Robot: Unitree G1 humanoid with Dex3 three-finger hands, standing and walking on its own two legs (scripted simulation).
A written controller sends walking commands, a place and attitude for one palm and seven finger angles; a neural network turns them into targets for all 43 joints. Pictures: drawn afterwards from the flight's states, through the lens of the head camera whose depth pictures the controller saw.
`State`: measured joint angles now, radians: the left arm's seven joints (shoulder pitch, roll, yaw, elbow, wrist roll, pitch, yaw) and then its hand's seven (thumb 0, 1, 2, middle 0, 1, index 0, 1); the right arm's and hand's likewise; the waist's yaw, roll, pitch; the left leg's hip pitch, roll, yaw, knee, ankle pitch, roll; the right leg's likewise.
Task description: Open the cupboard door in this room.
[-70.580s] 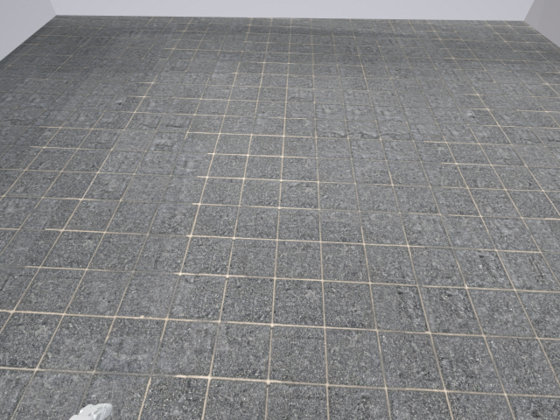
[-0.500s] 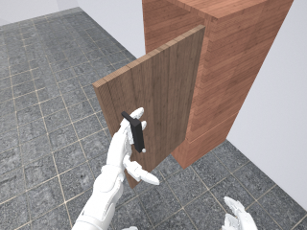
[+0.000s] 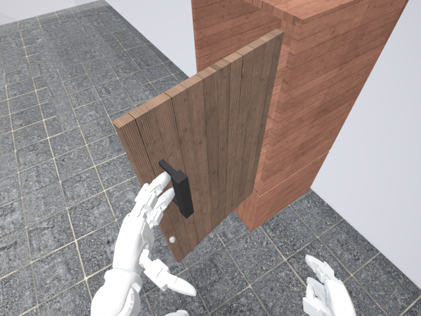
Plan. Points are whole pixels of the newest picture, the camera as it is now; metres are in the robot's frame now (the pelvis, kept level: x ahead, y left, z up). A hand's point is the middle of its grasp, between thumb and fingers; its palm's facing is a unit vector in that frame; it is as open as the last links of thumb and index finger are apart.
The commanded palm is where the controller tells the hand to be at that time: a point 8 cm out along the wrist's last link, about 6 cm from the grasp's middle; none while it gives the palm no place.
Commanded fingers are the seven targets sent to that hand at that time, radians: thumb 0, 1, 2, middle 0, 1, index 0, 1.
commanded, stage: slide the hand sideways off the handle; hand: left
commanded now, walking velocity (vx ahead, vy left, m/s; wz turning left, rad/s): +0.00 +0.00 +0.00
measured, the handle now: (176, 189) +0.33 +0.08 +0.07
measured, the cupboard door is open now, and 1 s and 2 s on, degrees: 100 100 100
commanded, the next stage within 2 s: draw the hand back to the body in 0.40 s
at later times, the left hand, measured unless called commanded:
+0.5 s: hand (141, 264) +0.20 +0.12 +0.07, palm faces -0.07 -1.00 -0.04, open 16.3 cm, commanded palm +0.18 +0.18 +0.07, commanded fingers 0.00 -0.50 0.30 -0.15 -0.30 -0.15 -0.30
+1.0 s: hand (91, 257) +0.19 +0.18 +0.12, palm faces -0.04 -1.00 -0.07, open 16.2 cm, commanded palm +0.16 +0.24 +0.13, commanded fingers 0.00 -0.29 0.39 -0.16 -0.30 -0.16 -0.30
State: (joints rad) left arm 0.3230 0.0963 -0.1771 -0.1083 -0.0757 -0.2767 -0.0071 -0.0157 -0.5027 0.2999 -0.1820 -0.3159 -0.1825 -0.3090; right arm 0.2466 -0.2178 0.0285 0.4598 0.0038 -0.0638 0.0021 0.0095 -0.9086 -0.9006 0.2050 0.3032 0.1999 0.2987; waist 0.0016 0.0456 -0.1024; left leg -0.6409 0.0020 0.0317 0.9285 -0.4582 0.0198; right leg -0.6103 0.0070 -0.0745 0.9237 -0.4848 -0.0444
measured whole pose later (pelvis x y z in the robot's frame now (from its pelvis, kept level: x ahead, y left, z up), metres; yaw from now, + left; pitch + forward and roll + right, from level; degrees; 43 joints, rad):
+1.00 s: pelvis +0.00 +0.01 +0.01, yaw +1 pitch +6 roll -2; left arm 0.52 0.25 0.12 -0.33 -0.29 -0.16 -0.24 -0.02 -0.48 0.31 -0.16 -0.30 -0.16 -0.30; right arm 0.27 -0.24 0.05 0.48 0.05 -0.16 -0.07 0.01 -0.91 -0.90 0.21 0.30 0.20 0.30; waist 0.03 0.07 -0.12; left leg -0.54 0.01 0.00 0.88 -0.44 0.03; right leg -0.48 0.02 -0.10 0.82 -0.45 -0.04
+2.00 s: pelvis +0.01 +0.01 +0.06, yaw -1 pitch -4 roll -1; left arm 0.46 0.33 0.31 -0.37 -0.07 -0.08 0.11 0.01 0.87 0.89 -0.21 -0.30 -0.21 -0.30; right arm 0.20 -0.23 0.02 0.65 0.00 -0.09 -0.07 0.01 -0.91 -0.90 0.21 0.30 0.20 0.30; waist 0.07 0.07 0.02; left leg -0.09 0.00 0.05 0.40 -0.25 0.03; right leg -0.05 0.03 -0.04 0.36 -0.24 -0.03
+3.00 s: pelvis -0.09 +0.04 +0.03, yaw -1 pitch -1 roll -1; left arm 0.51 0.38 0.44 -0.51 -0.01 -0.21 0.15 0.01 0.89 0.90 -0.22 -0.30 -0.22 -0.30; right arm 0.22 -0.21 0.01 0.57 0.00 -0.09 -0.08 0.01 -0.91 -0.90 0.21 0.30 0.20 0.30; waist 0.02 0.02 0.06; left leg -0.42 -0.01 0.07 0.63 -0.22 0.07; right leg -0.36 0.03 0.02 0.61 -0.23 0.01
